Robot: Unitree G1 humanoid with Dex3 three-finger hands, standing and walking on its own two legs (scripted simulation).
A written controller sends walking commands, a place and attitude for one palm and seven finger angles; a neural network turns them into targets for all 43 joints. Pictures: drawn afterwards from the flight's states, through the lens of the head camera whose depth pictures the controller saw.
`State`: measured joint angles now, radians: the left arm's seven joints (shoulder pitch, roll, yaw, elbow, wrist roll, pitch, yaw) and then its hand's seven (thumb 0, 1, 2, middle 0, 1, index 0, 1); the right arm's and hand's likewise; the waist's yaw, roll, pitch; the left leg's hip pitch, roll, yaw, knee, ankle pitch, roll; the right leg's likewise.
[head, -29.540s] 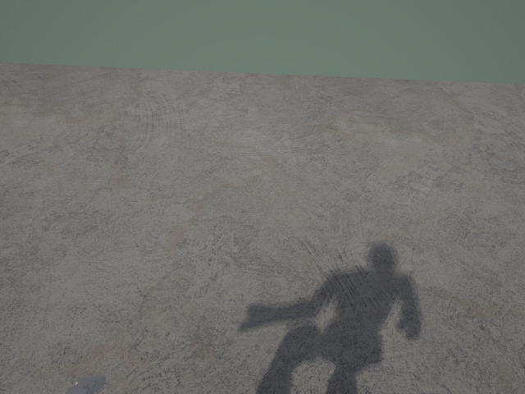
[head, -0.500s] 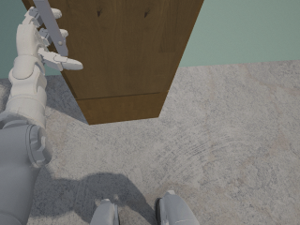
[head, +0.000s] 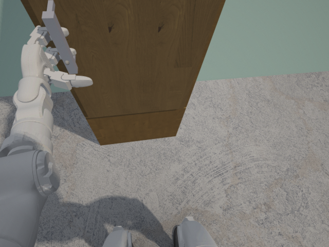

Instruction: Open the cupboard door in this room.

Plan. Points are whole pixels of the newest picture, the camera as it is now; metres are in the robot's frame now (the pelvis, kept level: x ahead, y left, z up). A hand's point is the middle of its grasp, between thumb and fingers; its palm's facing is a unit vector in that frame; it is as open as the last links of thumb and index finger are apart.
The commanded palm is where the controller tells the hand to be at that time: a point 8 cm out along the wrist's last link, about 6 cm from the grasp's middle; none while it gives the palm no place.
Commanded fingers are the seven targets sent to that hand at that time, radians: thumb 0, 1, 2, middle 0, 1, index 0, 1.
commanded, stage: close the thumb around the handle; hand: left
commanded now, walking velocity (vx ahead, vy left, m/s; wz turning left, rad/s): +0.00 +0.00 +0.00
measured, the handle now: (63, 40) +0.58 +0.20 +0.09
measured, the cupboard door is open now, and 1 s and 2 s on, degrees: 0 6 39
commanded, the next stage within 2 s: pull the door open along its arc in 0.54 s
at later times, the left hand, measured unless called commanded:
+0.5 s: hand (73, 60) +0.53 +0.17 +0.09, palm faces +0.05 -1.00 -0.02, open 5.7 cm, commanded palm +0.51 +0.21 +0.09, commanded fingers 0.00 0.90 0.90 -0.40 -1.35 -0.40 -1.35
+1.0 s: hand (76, 75) +0.49 +0.16 +0.08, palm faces +0.05 -1.00 -0.01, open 5.8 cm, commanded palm +0.43 +0.20 +0.09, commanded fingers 0.00 0.90 0.90 -0.40 -1.35 -0.40 -1.35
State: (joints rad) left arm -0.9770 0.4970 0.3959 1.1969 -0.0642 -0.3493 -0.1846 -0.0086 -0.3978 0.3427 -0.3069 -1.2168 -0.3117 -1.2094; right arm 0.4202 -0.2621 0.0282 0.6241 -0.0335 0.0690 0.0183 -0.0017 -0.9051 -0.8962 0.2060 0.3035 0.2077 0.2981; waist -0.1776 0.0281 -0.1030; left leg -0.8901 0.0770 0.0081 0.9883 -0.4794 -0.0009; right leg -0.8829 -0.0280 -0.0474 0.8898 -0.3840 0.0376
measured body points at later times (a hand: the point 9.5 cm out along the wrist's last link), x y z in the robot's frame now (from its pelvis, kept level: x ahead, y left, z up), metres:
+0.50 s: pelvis -0.01 -0.01 +0.00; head +0.13 +0.01 +0.42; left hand +0.52 +0.22 +0.09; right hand -0.03 -0.27 -0.11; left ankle -0.02 +0.11 -0.68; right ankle +0.01 -0.15 -0.68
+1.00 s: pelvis +0.00 +0.00 +0.01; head +0.11 +0.00 +0.44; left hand +0.48 +0.21 +0.09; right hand +0.00 -0.26 -0.11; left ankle -0.02 +0.11 -0.68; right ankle +0.01 -0.15 -0.68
